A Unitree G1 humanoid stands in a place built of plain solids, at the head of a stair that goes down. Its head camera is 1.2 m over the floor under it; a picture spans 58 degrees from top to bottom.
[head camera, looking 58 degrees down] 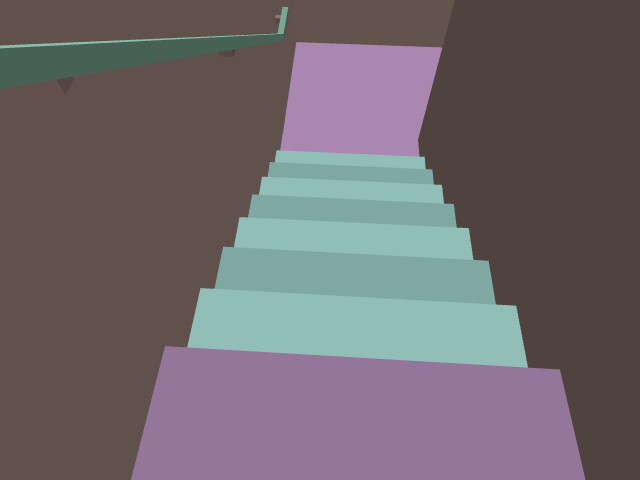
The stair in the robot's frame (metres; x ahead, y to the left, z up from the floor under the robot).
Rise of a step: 0.17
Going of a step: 0.27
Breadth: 1.10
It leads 3 degrees to the right of straight ahead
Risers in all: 8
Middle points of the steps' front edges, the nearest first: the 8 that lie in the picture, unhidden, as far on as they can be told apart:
0.36 -0.11 0.00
0.63 -0.13 -0.19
0.90 -0.14 -0.35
1.17 -0.16 -0.52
1.44 -0.18 -0.69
1.71 -0.19 -0.85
1.98 -0.21 -1.02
2.25 -0.22 -1.19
